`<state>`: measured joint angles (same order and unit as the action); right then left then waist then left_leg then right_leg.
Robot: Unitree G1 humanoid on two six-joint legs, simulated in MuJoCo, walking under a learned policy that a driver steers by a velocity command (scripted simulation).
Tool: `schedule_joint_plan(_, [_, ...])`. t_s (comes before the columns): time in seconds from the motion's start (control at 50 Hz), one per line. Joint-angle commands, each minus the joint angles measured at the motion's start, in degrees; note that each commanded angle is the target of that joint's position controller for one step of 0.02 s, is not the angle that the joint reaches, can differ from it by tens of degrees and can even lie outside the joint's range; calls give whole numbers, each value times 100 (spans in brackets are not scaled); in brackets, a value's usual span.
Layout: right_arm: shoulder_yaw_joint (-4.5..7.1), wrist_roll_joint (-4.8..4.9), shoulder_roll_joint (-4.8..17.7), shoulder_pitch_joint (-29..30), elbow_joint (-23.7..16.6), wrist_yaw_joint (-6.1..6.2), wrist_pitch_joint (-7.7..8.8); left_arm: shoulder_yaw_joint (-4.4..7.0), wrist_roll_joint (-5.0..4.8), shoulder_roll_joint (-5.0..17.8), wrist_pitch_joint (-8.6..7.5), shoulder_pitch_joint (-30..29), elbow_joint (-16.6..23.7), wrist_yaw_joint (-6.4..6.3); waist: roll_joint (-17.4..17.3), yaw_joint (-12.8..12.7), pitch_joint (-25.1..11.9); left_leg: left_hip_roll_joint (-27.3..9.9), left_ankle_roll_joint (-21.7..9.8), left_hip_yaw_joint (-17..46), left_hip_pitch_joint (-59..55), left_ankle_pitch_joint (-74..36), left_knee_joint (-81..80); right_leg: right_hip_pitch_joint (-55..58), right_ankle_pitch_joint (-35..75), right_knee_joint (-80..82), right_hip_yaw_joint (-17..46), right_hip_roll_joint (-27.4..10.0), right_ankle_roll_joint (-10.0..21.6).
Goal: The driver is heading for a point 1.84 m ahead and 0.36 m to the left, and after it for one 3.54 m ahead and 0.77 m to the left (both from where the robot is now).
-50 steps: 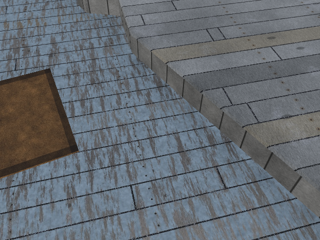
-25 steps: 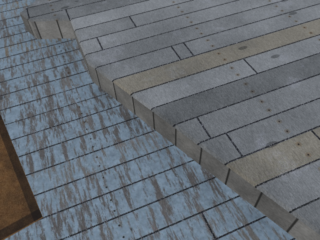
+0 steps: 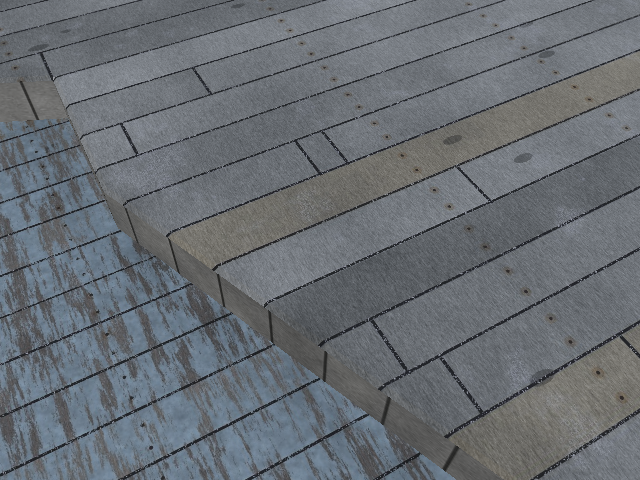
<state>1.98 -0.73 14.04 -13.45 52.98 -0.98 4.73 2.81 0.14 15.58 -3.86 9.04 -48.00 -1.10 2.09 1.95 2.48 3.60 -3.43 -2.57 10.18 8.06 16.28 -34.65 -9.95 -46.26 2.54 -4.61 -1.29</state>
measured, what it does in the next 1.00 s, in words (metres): steps on the spot: right foot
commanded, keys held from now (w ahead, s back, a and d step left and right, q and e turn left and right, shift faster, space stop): no key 1.00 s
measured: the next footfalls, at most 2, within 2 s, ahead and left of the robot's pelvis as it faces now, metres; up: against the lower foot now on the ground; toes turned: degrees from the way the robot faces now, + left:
right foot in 0.14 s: +0.20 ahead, -0.14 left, +0.00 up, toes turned +1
left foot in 1.98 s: +0.51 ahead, +0.11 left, +0.00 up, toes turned +3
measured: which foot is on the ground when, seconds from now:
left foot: down 0.00-1.00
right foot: up 0.00-0.12, down 0.14-1.00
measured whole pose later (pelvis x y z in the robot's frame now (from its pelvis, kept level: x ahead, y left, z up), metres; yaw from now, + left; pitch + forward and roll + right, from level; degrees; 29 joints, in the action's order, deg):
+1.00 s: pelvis +0.08 -0.03 -0.01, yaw +0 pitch -1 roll +0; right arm 0.6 -0.4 12.0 -17.7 61.6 2.0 0.8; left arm 2.8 0.1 13.3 0.3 4.8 -61.6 -1.8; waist 0.0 0.6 2.0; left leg -0.1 -0.1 -1.4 4.3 22.2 27.6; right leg -19.4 -8.1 -28.6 0.1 1.1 1.1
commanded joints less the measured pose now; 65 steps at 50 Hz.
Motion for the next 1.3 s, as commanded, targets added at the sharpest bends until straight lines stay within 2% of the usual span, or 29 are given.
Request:
schedule_joint_plan(0.02, [199,35,990,222,-268,75,1,29,-8,250,12,274,117,24,-674,-150,-838,-1317,-820,350,8,-3720,-210,1183,959,815,-164,174,-33])
schedule_joint_plan(0.08, [182,73,973,181,-133,88,-79,64,15,402,25,-99,193,36,-703,-90,-687,-1460,-757,559,-227,-3095,-8,1264,839,1308,-71,225,95])
schedule_joint_plan(0.12, [162,146,936,292,-86,113,-133,113,57,485,-11,-21,144,45,-646,-270,-640,-1385,-569,651,-283,-2528,384,1661,1098,2008,-113,295,244])
schedule_joint_plan(0.14, [128,141,832,96,-20,115,-135,159,101,625,-28,69,89,24,-478,-292,-667,-1175,-349,662,-248,-2122,648,2092,1852,2440,-2,214,358])
schedule_joint_plan(0.16, [79,4,698,-221,-13,113,-86,233,148,985,-27,154,91,-20,-66,-120,-954,-867,-93,529,75,-1293,1010,2884,3756,2137,463,-335,572])
schedule_joint_plan(0.18, [2,-68,405,-900,130,98,-45,225,133,979,45,109,45,-50,529,238,-1369,-586,176,382,725,258,1205,3803,4539,1753,942,-858,1153])
schedule_joint_plan(0.2, [-26,-36,400,-728,176,140,-90,131,87,505,120,97,6,-28,543,52,-1474,-554,329,331,786,1065,1266,3761,3994,1777,1132,-948,1379])
schedule_joint_plan(0.22, [-1,9,545,-462,126,176,-182,88,43,348,163,-60,-5,9,448,29,-1266,-563,371,359,826,1128,1128,3478,3240,1883,1144,-829,1317])
schedule_joint_plan(0.24, [17,38,630,-343,144,222,-293,87,35,385,191,-281,15,43,373,52,-1101,-568,369,368,689,897,960,3164,2666,1933,1045,-651,1163])
schedule_joint_plan(0.28, [71,37,875,-288,227,277,-476,124,30,533,167,-527,43,97,186,25,-777,-553,293,339,446,552,764,2671,2338,1928,659,-283,853])
schedule_joint_plan(0.3, [65,32,842,-281,244,288,-513,141,22,593,145,-526,-29,97,202,39,-788,-562,283,352,353,470,744,2666,2371,1893,574,-216,800])
schedule_joint_plan(0.38, [67,46,777,-223,356,292,-524,134,2,531,116,-497,-242,67,11,-29,-919,-619,291,362,130,-80,762,2884,2897,1693,434,-122,796])
schedule_joint_plan(0.5, [61,36,677,-206,514,309,-590,139,-5,509,205,-667,-454,27,-142,-35,-678,-608,262,324,153,164,705,2717,2065,1809,369,-40,779])
schedule_joint_plan(0.6, [49,39,652,-273,618,309,-553,146,-13,504,279,-749,-608,-29,-176,-52,-413,-626,221,327,338,585,574,2604,1197,1941,287,80,665])
schedule_joint_plan(0.76, [5,31,560,-441,713,305,-429,135,-1,462,347,-728,-849,-77,-218,-116,-166,-663,202,360,667,1034,417,2676,671,2025,212,184,557])
schedule_joint_plan(0.92, [-39,27,416,-683,752,313,-372,112,-4,441,362,-688,-1053,-87,-229,-136,-54,-660,189,367,745,1130,357,2645,484,2079,203,216,519])
schedule_joint_plan(1.22, [-55,40,281,-1032,741,324,-332,65,-20,374,365,-552,-1326,-99,-252,-156,-66,-623,189,330,671,851,381,2636,668,2047,196,233,531])
schedule_joint_plan(1.24, [-63,41,235,-1152,793,327,-337,48,-17,313,370,-452,-1391,-99,-272,-147,-168,-609,165,321,631,1356,295,2669,91,2059,134,292,520])
schedule_joint_plan(1.26, [-44,59,285,-1184,798,336,-349,54,-30,325,378,-440,-1407,-101,-331,-145,-38,-624,92,388,724,1992,202,2525,-630,1998,44,393,494])
schedule_joint_plan(1.3, [44,109,550,-1112,670,368,-344,90,-55,395,325,-540,-1371,-83,-623,-89,318,-898,-242,852,789,3132,-70,1857,-1806,1555,-245,663,447])
Keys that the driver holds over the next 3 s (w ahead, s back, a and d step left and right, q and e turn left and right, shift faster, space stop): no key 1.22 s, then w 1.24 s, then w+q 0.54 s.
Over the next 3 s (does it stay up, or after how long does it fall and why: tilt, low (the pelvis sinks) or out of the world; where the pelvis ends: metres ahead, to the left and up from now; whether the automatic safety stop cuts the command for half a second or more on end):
stays up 0.85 0.00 0.14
